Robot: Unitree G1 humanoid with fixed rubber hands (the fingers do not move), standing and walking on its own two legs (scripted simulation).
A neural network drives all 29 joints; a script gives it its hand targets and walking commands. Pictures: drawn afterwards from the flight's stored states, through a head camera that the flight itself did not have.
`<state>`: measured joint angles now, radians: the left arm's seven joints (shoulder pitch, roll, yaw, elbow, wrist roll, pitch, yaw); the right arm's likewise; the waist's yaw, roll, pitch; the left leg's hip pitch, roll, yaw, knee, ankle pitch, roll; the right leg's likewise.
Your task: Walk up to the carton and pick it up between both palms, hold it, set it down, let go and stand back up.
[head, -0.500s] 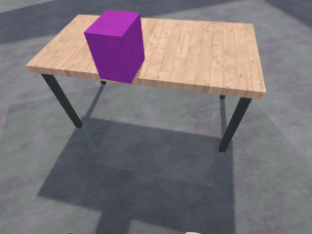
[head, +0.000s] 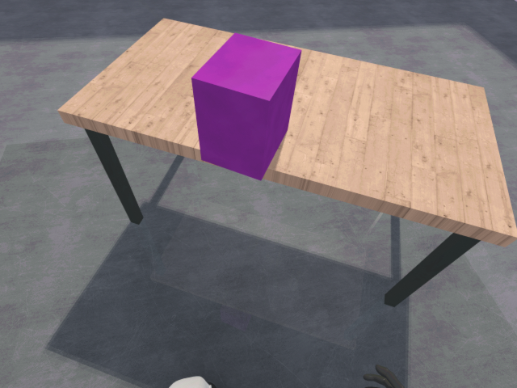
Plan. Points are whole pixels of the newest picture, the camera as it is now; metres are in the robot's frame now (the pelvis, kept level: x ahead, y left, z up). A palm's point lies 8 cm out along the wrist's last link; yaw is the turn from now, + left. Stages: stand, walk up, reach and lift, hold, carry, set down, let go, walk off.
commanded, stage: walk up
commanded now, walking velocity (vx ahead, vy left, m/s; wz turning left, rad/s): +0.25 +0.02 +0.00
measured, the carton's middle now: (248, 108) +0.70 +0.05 -0.01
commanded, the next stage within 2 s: none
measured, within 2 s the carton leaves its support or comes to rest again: neither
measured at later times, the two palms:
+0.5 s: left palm (145, 382) +0.14 +0.18 -0.11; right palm out of the picture +0.07 -0.27 -0.15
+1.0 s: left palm out of the picture +0.07 +0.19 -0.12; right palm out of the picture +0.08 -0.27 -0.14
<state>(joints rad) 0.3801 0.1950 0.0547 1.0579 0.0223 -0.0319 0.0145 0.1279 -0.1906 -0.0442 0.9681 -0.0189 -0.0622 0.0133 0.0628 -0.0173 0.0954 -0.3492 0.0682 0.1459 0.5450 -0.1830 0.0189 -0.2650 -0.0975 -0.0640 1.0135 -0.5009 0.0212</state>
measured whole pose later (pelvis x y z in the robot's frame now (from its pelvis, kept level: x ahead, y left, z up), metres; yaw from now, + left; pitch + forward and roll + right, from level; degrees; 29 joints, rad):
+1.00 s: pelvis +0.10 -0.04 +0.02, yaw -2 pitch -1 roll +1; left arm 0.32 0.14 0.03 1.11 0.03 -0.01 0.05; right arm 0.28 -0.17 -0.05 1.13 -0.04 0.03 -0.03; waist 0.05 0.03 0.05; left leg -0.23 0.06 0.08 0.64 -0.39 -0.06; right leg -0.15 -0.01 -0.12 0.37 -0.21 -0.05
